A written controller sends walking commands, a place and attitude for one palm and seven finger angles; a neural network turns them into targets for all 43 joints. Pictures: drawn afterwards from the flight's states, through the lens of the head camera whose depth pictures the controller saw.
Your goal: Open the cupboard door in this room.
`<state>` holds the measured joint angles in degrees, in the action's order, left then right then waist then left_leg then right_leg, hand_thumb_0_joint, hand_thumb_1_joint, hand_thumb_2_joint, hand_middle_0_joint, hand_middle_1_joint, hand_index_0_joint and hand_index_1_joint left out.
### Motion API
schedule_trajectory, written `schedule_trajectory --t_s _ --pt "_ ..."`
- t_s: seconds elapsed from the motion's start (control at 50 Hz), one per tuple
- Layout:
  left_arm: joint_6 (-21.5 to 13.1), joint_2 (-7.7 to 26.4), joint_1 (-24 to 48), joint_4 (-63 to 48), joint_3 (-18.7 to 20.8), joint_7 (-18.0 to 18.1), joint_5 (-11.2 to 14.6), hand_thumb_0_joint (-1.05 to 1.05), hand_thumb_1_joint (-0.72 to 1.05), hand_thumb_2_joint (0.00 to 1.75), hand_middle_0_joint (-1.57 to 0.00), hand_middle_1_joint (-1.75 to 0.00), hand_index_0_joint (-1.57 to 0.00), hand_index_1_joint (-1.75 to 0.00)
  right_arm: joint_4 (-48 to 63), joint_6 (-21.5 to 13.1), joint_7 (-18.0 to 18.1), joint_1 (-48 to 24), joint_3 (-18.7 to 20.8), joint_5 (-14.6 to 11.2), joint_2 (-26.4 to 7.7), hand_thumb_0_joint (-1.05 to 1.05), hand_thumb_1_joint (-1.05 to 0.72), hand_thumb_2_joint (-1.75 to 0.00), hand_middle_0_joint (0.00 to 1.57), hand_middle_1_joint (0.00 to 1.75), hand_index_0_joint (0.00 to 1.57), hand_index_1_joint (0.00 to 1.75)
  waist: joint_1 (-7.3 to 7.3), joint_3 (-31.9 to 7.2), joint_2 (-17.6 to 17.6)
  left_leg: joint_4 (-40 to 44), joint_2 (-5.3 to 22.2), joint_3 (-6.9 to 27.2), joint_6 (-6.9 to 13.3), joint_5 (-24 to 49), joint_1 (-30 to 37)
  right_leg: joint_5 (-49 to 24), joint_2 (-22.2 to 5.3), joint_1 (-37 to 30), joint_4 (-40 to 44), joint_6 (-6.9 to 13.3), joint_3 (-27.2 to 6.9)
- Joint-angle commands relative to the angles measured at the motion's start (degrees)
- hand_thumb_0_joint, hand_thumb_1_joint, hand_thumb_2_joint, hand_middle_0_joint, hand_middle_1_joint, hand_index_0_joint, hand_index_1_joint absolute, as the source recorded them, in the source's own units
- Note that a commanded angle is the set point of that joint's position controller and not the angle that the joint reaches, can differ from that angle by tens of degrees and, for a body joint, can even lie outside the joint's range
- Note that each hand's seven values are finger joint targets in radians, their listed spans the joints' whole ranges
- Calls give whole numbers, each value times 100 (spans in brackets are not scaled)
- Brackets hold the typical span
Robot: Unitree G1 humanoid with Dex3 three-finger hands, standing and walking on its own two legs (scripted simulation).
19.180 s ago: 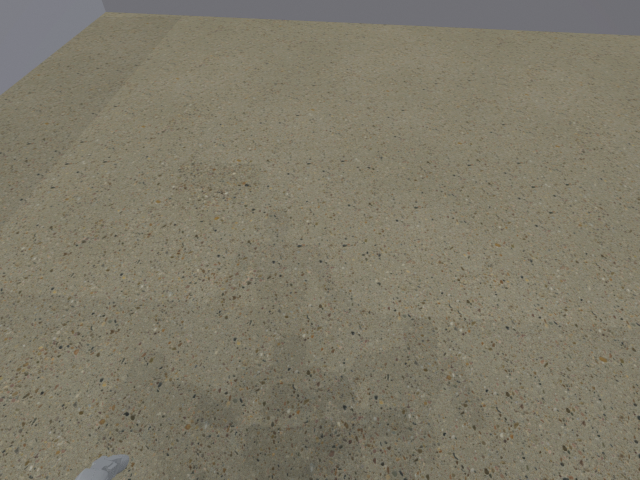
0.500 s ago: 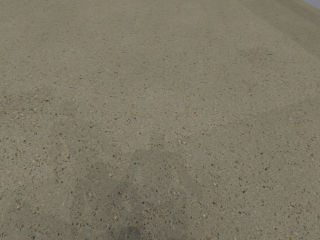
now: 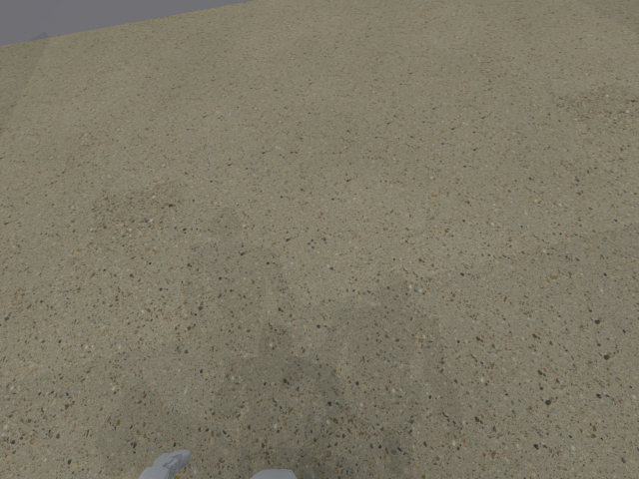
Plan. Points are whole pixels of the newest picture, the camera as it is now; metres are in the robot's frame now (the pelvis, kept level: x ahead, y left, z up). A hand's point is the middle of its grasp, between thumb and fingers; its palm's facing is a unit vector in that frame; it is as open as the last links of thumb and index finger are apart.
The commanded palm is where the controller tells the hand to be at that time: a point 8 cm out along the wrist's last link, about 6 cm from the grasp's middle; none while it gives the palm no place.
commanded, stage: turn or walk to find it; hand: left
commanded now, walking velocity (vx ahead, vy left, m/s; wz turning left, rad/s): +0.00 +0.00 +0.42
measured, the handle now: out of the picture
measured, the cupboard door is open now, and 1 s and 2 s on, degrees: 0 0 0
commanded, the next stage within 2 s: stand and wait in 1.04 s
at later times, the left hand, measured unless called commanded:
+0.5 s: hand out of the picture -0.06 +0.24 -0.19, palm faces +0.29 -0.92 -0.25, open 7.3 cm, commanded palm none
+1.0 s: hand out of the picture -0.01 +0.21 -0.14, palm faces +0.43 -0.86 -0.28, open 7.3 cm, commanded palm none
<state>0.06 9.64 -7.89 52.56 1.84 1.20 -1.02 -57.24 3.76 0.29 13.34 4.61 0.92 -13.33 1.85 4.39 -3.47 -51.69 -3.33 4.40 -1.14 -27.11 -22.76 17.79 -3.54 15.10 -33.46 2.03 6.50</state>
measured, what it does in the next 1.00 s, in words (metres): steps on the spot, turning left: left foot, then right foot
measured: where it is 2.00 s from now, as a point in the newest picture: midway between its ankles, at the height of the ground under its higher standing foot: outside the picture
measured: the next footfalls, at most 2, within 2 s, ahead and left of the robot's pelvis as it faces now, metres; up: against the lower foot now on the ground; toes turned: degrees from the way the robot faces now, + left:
left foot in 0.44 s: -0.02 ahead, +0.14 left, +0.00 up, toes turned +17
right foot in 0.90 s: +0.06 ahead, -0.09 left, +0.00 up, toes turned +18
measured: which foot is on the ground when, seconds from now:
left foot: up 0.00-0.42, down 0.44-0.90, up 0.92-1.00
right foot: down 0.00-0.44, up 0.46-0.88, down 0.90-1.00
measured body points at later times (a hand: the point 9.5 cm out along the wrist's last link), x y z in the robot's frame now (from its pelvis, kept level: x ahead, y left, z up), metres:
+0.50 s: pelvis -0.02 +0.03 -0.01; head +0.01 +0.06 +0.44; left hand -0.07 +0.29 -0.17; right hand +0.14 -0.19 -0.14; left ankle -0.06 +0.13 -0.73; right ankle -0.01 -0.09 -0.71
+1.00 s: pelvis -0.02 -0.01 +0.00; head +0.02 -0.03 +0.45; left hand -0.03 +0.25 -0.12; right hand +0.11 -0.23 -0.17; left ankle -0.09 +0.11 -0.68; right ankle +0.02 -0.10 -0.73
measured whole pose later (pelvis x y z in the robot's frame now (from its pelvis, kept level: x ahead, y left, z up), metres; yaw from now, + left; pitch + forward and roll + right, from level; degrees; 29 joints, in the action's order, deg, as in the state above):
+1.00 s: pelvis -0.02 -0.01 +0.00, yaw +26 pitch -1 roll +2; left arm 0.4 9.6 -8.4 52.5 1.9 1.3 -1.1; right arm -57.1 4.0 0.0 13.1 5.0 1.0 -13.6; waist 1.7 4.3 -3.2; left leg -56.3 -3.1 3.6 -1.2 -26.3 -24.8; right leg 17.1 -4.1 14.2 -32.3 1.4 7.1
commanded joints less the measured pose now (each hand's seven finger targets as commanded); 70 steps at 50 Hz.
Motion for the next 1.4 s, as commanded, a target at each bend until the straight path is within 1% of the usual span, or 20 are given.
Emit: schedule_trajectory --t_s 0.0,0.28,0.38,0.4,0.42,0.44,0.56,0.7,0.82,0.86,0.88,0.9,0.94,1.0,1.2,1.26,1.3,1.32,1.34,1.38 --pt "-45 1013 88 -368 263 87 29 0 90 90 -20 -30 -20 -30 257 -38 -92 163 172 47 -441 0 -90 -90 20 30 20 30 -22 -105 1145 -1943 414 32 -112 478 -816 -776 -1490 -180 1787 317 -1045" --pt "-54 1315 -952 65 366 71 -78 0 90 90 -20 -30 -20 -30 417 -130 -87 -572 -44 -36 -226 0 -90 -90 20 30 20 30 -523 -513 1422 422 563 -715 -256 18 -216 -2612 -1806 -1139 1223 655 -393" --pt "21 1348 -732 138 394 41 -2 0 90 90 -20 -30 -20 -30 321 -268 -68 -64 -46 -42 -365 0 -90 -90 20 30 20 30 -146 -788 1144 2627 514 -938 -82 1530 1307 -2262 -1599 -544 236 113 148" --pt "57 1129 -733 65 366 29 35 0 90 90 -20 -30 -20 -30 288 -327 -71 161 27 -25 -701 0 -90 -90 20 30 20 30 -19 -972 163 3143 1098 -142 108 2316 2048 -1275 -1202 160 -654 -192 407" --pt "95 734 -641 -150 247 5 58 0 90 90 -20 -30 -20 -30 318 -344 -32 356 158 18 -1242 0 -90 -90 20 30 20 30 99 -798 -1446 3302 2448 1582 760 4290 2479 1572 -444 1612 -1748 -613 494" --pt "163 775 -299 -239 200 35 14 0 90 90 -20 -30 -20 -30 216 -276 6 540 177 20 -1406 0 -90 -90 20 30 20 30 236 -765 -1062 3257 2791 1512 1221 4702 2072 2031 -381 1511 -2413 -567 -27" --pt "176 834 -422 77 243 -62 18 0 90 90 -20 -30 -20 -30 425 -361 115 -330 12 17 -904 0 -90 -90 20 30 20 30 -169 -496 -464 3121 1705 524 984 4512 1836 666 -265 1580 -2900 -663 -412" --pt "180 764 -13 -170 205 -20 42 0 90 90 -20 -30 -20 -30 432 -324 76 -60 91 45 -940 0 -90 -90 20 30 20 30 -20 -497 -508 3116 1713 1006 1114 4101 1714 815 -132 1273 -1923 -710 -478" --pt "61 747 -420 -138 214 0 84 0 90 90 -20 -30 -20 -30 514 -270 51 -263 160 43 -922 0 -90 -90 20 30 20 30 -252 -739 -563 2600 1375 1264 879 4038 1141 -43 173 -123 204 -608 -276" --pt "-46 1129 -799 -52 295 44 19 0 90 90 -20 -30 -20 -30 580 -278 8 -216 126 -41 -581 0 -90 -90 20 30 20 30 -410 -955 407 1816 755 793 345 2268 -10 -985 -639 -1562 1375 -409 -914" --pt "-77 1609 -918 -56 394 82 -53 0 90 90 -20 -30 -20 -30 721 -283 -13 -245 56 -48 -229 0 -90 -90 20 30 20 30 -492 -871 1960 620 -45 -91 -34 -50 -986 -1816 -2010 -1916 1525 191 -2261" --pt "-37 1659 -924 -125 385 86 -18 0 90 90 -20 -30 -20 -30 784 -203 10 -419 130 -21 -497 0 -90 -90 20 30 20 30 -563 -661 1698 -482 83 -2 -33 -779 -812 -2151 -2543 -1014 1646 687 -2361" --pt "-28 1314 -187 -307 369 111 7 0 90 90 -20 -30 -20 -30 506 -54 -30 -180 193 28 -524 0 -90 -90 20 30 20 30 -236 -204 1407 -1630 305 164 -35 -133 -787 -544 -2010 -149 1949 638 -1807" --pt "-65 992 28 -378 261 86 6 0 90 90 -20 -30 -20 -30 309 -42 -115 104 160 39 -422 0 -90 -90 20 30 20 30 -51 -151 1182 -1886 437 -80 -149 550 -815 -1022 -1470 -253 1721 341 -862" --pt "-41 1358 -850 -24 385 59 -79 0 90 90 -20 -30 -20 -30 491 -136 -105 -592 -7 -37 -254 0 -90 -90 20 30 20 30 -521 -449 1526 406 505 -724 -268 -44 -250 -2582 -1741 -1099 1171 604 -436" --pt "-3 1453 -763 2 426 49 -73 0 90 90 -20 -30 -20 -30 477 -197 -84 -388 -32 -58 -268 0 -90 -90 20 30 20 30 -397 -644 1584 1280 466 -926 -198 254 246 -2700 -1801 -1040 816 513 -280" --pt "44 1391 -597 0 420 35 -13 0 90 90 -20 -30 -20 -30 396 -259 -93 -29 -7 -48 -389 0 -90 -90 20 30 20 30 -138 -768 1120 2544 502 -881 -119 1374 1212 -2093 -1618 -496 167 105 82" --pt "91 1161 -640 -76 393 27 38 0 90 90 -20 -30 -20 -30 351 -329 -89 245 71 -19 -751 0 -90 -90 20 30 20 30 24 -953 74 3142 1081 -58 89 2149 1957 -1095 -1205 253 -776 -226 367" --pt "132 761 -514 -301 274 -8 57 0 90 90 -20 -30 -20 -30 363 -342 -52 417 217 16 -1344 0 -90 -90 20 30 20 30 139 -757 -1573 3371 2472 1740 700 4009 2353 1743 -427 1764 -1949 -666 434" --pt "239 832 -53 -312 261 24 1 0 90 90 -20 -30 -20 -30 277 -282 23 416 182 35 -1288 0 -90 -90 20 30 20 30 189 -564 -1052 3461 2471 1397 1102 3640 1576 1645 -469 1601 -2784 -550 -352"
